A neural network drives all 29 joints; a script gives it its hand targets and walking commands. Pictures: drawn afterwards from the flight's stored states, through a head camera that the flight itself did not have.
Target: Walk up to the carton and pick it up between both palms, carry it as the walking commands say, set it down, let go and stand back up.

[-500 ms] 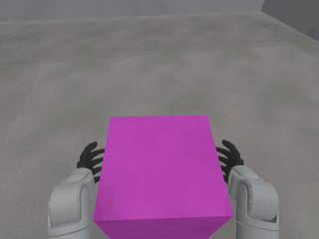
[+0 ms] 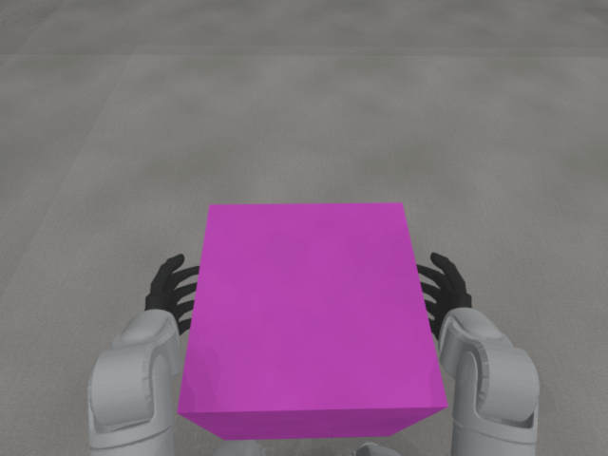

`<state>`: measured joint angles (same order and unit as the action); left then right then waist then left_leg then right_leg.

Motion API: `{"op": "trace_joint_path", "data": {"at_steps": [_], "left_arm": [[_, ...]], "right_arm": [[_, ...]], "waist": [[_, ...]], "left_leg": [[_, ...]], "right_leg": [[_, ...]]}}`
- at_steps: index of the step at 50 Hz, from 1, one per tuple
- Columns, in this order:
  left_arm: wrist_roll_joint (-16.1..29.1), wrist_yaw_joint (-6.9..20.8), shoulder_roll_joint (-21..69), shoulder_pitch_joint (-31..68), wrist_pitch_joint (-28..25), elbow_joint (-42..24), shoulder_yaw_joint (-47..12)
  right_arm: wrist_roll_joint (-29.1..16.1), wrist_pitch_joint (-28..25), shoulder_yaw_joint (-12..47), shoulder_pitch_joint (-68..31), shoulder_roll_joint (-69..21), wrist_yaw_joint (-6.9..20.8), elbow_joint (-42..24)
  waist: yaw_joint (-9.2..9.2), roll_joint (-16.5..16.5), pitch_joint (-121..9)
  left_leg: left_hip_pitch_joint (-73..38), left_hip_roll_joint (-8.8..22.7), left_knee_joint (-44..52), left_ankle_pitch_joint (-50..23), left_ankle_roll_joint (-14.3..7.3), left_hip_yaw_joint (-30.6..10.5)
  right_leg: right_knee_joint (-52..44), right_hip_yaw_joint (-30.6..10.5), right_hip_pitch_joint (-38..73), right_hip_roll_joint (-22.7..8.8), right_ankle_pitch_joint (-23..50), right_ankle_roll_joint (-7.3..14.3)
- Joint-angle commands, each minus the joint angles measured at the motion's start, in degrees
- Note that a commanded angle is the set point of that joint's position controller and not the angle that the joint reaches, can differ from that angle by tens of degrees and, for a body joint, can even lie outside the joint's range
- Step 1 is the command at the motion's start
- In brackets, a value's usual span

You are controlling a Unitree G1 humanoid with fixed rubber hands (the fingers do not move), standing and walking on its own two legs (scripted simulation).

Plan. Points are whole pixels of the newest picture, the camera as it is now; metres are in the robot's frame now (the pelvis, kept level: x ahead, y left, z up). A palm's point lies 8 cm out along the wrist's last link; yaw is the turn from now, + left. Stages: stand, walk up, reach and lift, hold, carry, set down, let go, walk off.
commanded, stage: carry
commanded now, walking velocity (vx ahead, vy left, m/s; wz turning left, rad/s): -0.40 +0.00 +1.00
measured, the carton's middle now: (306, 330) +0.28 -0.01 -0.01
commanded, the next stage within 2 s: none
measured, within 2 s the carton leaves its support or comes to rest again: neither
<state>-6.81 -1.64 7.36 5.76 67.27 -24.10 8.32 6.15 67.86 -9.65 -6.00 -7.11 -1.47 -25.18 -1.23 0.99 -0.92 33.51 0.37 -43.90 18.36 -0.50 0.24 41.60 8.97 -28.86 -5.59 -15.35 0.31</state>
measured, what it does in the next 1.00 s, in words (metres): walks backwards, turning left: right foot, then left foot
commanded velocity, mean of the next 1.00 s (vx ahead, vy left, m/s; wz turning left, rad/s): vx -0.40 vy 0.00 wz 1.00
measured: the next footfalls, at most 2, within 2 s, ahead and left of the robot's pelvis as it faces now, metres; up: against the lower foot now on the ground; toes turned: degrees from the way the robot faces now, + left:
right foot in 0.34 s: -0.04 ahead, -0.12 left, +0.00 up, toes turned +12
left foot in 0.70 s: -0.29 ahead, +0.11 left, +0.00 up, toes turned +41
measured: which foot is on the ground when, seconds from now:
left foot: down 0.00-0.34, up 0.36-0.68, down 0.70-1.00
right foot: down 0.00-0.06, up 0.08-0.32, down 0.34-0.70, up 0.72-0.98, down 1.00-1.00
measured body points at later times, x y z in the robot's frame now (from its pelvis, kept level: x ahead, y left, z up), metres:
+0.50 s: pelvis -0.13 -0.04 +0.03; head -0.09 -0.05 +0.48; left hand +0.05 +0.21 +0.11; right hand +0.18 -0.10 +0.09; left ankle -0.17 +0.10 -0.60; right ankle -0.08 -0.13 -0.71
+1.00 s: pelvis -0.31 -0.12 +0.01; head -0.27 -0.08 +0.45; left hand -0.29 +0.21 +0.08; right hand -0.01 +0.02 +0.07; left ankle -0.32 +0.08 -0.71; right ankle -0.21 -0.18 -0.71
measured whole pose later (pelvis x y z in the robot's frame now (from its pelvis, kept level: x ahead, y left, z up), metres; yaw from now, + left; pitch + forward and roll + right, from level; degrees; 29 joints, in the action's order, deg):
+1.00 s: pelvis -0.31 -0.12 +0.01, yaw +53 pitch +4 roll -1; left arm -2.7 -3.1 7.3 5.0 65.4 -28.1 9.3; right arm 7.3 66.2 -7.9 -5.1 -7.3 -1.1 -29.9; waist 2.3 2.8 2.5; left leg 31.6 -4.2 -28.4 0.6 3.2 -12.1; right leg 40.7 1.9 -24.0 0.5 -26.2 -0.2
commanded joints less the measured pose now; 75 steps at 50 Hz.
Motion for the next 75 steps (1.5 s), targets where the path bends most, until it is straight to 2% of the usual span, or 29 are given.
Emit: {"op": "trace_joint_path", "data": {"at_steps": [1,3,4,5,7,15,17,18,19,21,23,28,32,34,35,36,37,42,50,51,52,53,57,61,64,66,68,71,75], "left_arm": [[21.8,11.4,48.4,22.6,0.4,-6.3,-43.7],[20.7,11.1,46.7,20.7,0.4,-7.0,-42.7],[20.8,11.2,45.3,21.0,0.5,-8.6,-42.7],[21.1,11.3,45.4,20.2,0.5,-7.4,-43.5],[23.4,11.0,47.0,20.9,-0.2,-8.3,-46.2],[24.9,9.9,43.5,15.3,-0.5,-13.2,-48.8],[23.9,10.3,40.9,12.7,0.0,-11.1,-47.0],[23.9,10.8,42.2,13.2,-0.4,-10.6,-45.8],[25.0,11.8,44.6,16.3,-0.1,-11.0,-46.6],[24.3,12.4,46.1,21.0,0.6,-11.0,-46.2],[23.6,12.4,43.1,20.4,0.7,-11.1,-45.2],[21.7,11.5,42.2,15.5,1.7,-7.5,-40.6],[19.6,11.3,42.3,15.2,2.8,-5.1,-39.2],[20.0,11.4,42.4,18.5,2.9,-5.2,-39.7],[20.0,11.5,42.4,19.9,2.8,-4.5,-39.9],[20.7,11.7,43.7,19.7,2.6,-2.7,-40.9],[23.0,11.9,45.3,23.3,1.5,-3.6,-43.7],[30.2,12.6,48.3,30.9,-1.3,-12.5,-48.3],[26.9,12.9,44.5,20.7,-0.2,-7.2,-46.5],[26.1,12.7,44.1,19.6,-0.3,-6.4,-45.8],[25.3,12.6,44.9,19.6,-0.8,-5.3,-43.8],[25.3,12.7,47.5,21.7,-0.8,-5.8,-44.2],[22.3,12.3,45.2,22.0,-0.4,-8.5,-42.3],[20.0,11.2,43.1,17.3,0.9,-6.9,-39.5],[18.5,11.0,41.8,16.7,1.9,-5.0,-38.5],[18.9,11.0,40.9,19.1,2.3,-5.1,-38.6],[21.0,11.8,42.8,22.0,2.2,-3.8,-40.6],[28.7,12.8,49.6,32.4,-0.5,-10.7,-48.0],[30.1,12.6,46.8,31.2,-0.5,-12.3,-48.1]], "right_arm": [[-25.5,0.8,47.0,-26.1,-45.2,14.1,-6.6],[-25.8,0.7,46.0,-24.1,-44.2,14.6,-5.7],[-25.4,0.4,45.5,-21.5,-43.9,14.7,-5.0],[-25.2,0.3,45.6,-21.3,-43.3,14.5,-6.6],[-24.5,0.5,45.9,-20.8,-43.1,13.9,-8.7],[-21.8,0.3,43.5,-15.1,-38.0,12.7,-13.1],[-20.2,0.7,42.4,-13.6,-35.6,12.8,-11.6],[-20.6,1.3,43.4,-13.8,-36.5,12.9,-11.6],[-20.9,1.2,46.3,-18.6,-39.4,12.7,-13.8],[-22.7,0.9,47.7,-23.2,-42.4,12.6,-10.5],[-23.1,0.9,47.2,-20.8,-43.7,12.2,-6.3],[-24.8,1.8,47.7,-23.2,-41.7,12.1,-7.3],[-24.7,3.4,46.8,-23.2,-42.4,13.3,-3.2],[-24.0,3.3,45.7,-23.2,-43.5,14.0,-1.1],[-23.6,3.1,44.3,-21.9,-44.0,14.0,0.8],[-21.9,2.0,43.5,-20.3,-42.5,14.1,0.6],[-22.0,0.9,43.8,-21.6,-43.3,13.7,-2.1],[-20.4,-1.9,41.0,-22.9,-45.1,11.8,-7.4],[-18.9,-0.8,43.2,-18.9,-39.3,11.7,-7.7],[-19.1,-0.5,43.3,-19.6,-38.6,12.1,-7.6],[-20.2,0.0,44.6,-21.4,-39.3,12.6,-8.6],[-21.0,-0.2,46.9,-27.6,-40.5,12.8,-11.7],[-24.1,-0.2,48.5,-24.3,-46.2,12.6,-5.4],[-25.1,1.3,48.1,-24.4,-42.9,12.8,-5.5],[-24.9,2.7,47.2,-23.4,-42.3,13.6,-1.2],[-24.1,3.0,45.3,-22.4,-42.0,14.1,1.1],[-22.2,1.2,43.1,-22.6,-41.2,14.0,0.6],[-21.2,-0.6,41.1,-24.6,-43.9,13.6,-2.7],[-18.6,-1.9,40.3,-21.2,-41.6,12.3,-4.7]], "waist": [[0.42,-10.1,-18.3],[-0.06,-5.9,-17.9],[-0.79,11.7,-16.3],[0.04,18.5,-17.2],[-0.14,8.4,-20.4],[0.9,14.9,-22.9],[1.51,11.2,-20.2],[1.39,-16.1,-19.9],[0.06,-21.8,-13.4],[-1.14,-9.2,-9.5],[-1.16,-8.7,-10.3],[1.48,-15.3,-14.7],[2.01,-19.8,-16.1],[0.29,-8.4,-12.8],[0.63,5.3,-10.9],[0.84,21.5,-14.7],[-0.1,18.9,-19.1],[0.7,9.8,-18.4],[0.21,15.2,-20.1],[0.87,11.4,-20.1],[1.87,-18.0,-20.3],[0.47,-23.4,-15.8],[0.07,-7.6,-12.5],[1.62,-14.4,-15.8],[1.62,-18.2,-16.7],[-0.29,-5.1,-11.4],[-0.5,24.7,-13.8],[-0.18,11.3,-16.2],[-0.07,9.7,-18.2]], "left_leg": [[-8.3,2.4,-7.0,8.9,-0.7,2.2],[-15.8,3.4,7.3,-2.1,-1.4,-2.2],[-17.3,15.4,19.3,-16.3,-4.9,-23.4],[-17.5,22.4,23.6,-29.7,-8.8,-35.7],[-18.8,18.5,21.9,-26.5,-8.1,-27.3],[-21.5,6.1,31.9,-21.7,5.2,-16.1],[-12.7,1.0,30.1,-12.9,10.2,-10.9],[-5.5,-7.6,1.8,4.7,10.1,0.8],[4.2,-3.5,-21.7,19.8,9.3,2.1],[0.2,1.0,-36.6,14.1,6.2,-2.9],[3.0,-1.7,-35.4,8.3,5.3,-0.2],[-2.2,-1.2,-10.7,8.2,6.0,8.0],[-9.8,-1.5,5.8,7.6,4.4,8.8],[-20.3,1.6,22.8,-5.4,3.6,2.1],[-28.1,13.9,21.4,-32.0,0.7,-14.9],[-29.3,26.0,14.9,-70.7,-8.3,-28.5],[-29.6,22.5,10.9,-76.8,-9.5,-21.9],[-21.3,11.5,16.8,-29.3,-4.2,-14.9],[-14.7,6.7,29.0,-13.4,2.8,-23.4],[-9.1,2.6,26.3,-5.8,6.7,-18.7],[-2.3,-9.3,-3.5,7.4,8.4,-3.0],[4.3,-1.5,-21.7,15.5,7.3,-0.5],[-0.4,1.8,-26.5,5.5,5.8,-1.2],[-6.0,-1.2,-8.1,11.0,5.9,6.8],[-11.8,-1.8,6.0,8.6,4.7,6.6],[-20.9,2.4,22.8,-3.9,3.3,-3.1],[-24.2,24.5,19.5,-50.2,-7.9,-31.6],[-20.1,13.3,15.9,-38.4,-2.2,-16.4],[-22.5,10.1,19.1,-24.4,-2.6,-19.1]], "right_leg": [[-9.1,-7.6,7.9,-18.8,26.2,7.3],[1.4,-2.3,4.1,-13.0,18.3,1.9],[12.1,1.7,-6.1,-4.4,-3.1,-2.7],[22.5,-4.1,-9.6,0.8,-23.5,-3.7],[28.0,-9.1,-7.1,1.3,-18.5,-3.2],[-9.7,-2.6,16.8,10.3,-14.2,0.3],[-26.6,-5.4,30.8,4.3,-8.6,1.7],[-26.8,-24.5,23.8,-18.1,-1.1,10.2],[-29.4,-25.9,12.9,-32.9,20.3,16.4],[-22.8,-8.2,7.1,-22.5,29.9,10.4],[-14.7,-1.8,14.8,-15.6,36.8,6.6],[-7.8,3.5,25.7,-16.3,53.2,6.2],[-6.3,2.5,25.1,-20.2,41.0,4.5],[3.8,4.9,11.2,-17.0,16.3,-1.2],[12.0,4.3,-5.9,-11.6,-22.4,-4.7],[21.4,-1.6,-14.5,-5.4,-33.3,-8.2],[27.1,-7.2,-11.4,-5.1,-28.8,-6.9],[22.5,-7.4,-6.8,-0.7,-8.5,-3.5],[-13.9,-6.4,17.1,7.3,-10.9,0.7],[-23.9,-8.9,25.3,2.6,-7.0,1.8],[-29.9,-28.6,19.2,-19.5,-5.9,10.7],[-30.9,-26.4,10.9,-30.3,5.2,14.7],[-17.6,-3.3,12.6,-14.4,17.5,5.7],[-12.9,-0.7,21.1,-17.3,37.0,6.7],[-10.6,0.1,21.3,-19.1,29.9,3.7],[-0.1,2.7,5.5,-15.1,5.2,-2.7],[20.6,-3.8,-15.2,-4.7,-30.3,-7.3],[31.4,-7.5,-11.9,-3.3,-13.1,-4.1],[24.0,-8.1,-9.2,0.1,-8.5,-2.7]]}}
